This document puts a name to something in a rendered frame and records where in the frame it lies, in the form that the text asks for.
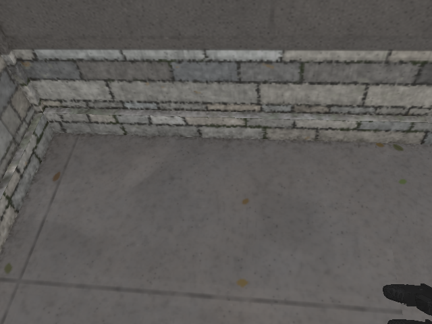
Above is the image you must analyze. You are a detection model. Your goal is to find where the right robot hand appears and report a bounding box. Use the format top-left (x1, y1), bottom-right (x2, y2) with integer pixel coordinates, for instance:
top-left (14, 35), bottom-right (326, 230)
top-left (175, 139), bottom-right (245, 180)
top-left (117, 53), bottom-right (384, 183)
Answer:
top-left (383, 283), bottom-right (432, 324)

